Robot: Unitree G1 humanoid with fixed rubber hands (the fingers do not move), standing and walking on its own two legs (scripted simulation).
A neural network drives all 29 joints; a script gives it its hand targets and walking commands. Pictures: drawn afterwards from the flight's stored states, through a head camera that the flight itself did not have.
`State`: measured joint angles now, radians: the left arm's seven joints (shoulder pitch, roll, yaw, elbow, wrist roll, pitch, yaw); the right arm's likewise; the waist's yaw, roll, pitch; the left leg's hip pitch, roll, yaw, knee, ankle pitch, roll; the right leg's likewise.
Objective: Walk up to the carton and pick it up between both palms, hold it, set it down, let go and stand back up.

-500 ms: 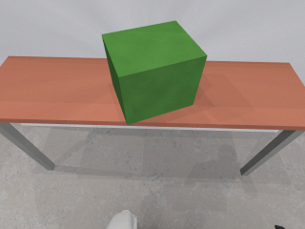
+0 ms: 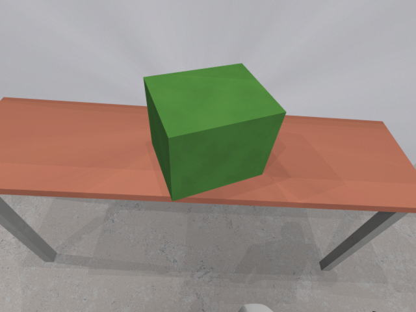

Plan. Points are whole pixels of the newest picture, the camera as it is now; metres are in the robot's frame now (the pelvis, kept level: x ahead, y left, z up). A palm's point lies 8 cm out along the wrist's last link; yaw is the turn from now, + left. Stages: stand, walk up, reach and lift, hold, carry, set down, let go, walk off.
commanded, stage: walk up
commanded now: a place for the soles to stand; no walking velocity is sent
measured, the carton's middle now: (208, 130) +0.55 +0.02 +0.00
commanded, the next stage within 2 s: none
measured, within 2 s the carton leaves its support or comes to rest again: neither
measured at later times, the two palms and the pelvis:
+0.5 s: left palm out of the picture +0.11 +0.23 -0.08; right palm out of the picture +0.09 -0.42 -0.12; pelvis +0.06 -0.09 +0.00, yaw -3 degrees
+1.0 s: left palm out of the picture +0.09 +0.32 -0.13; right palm out of the picture +0.11 -0.33 -0.06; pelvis +0.05 +0.00 +0.01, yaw -3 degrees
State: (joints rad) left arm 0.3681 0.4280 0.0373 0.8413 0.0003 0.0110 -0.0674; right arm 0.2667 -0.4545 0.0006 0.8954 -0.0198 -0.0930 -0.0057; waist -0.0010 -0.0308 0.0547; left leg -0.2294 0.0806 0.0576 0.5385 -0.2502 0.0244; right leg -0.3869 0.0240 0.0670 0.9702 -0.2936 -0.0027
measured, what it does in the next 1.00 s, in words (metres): steps on the spot: right foot, then left foot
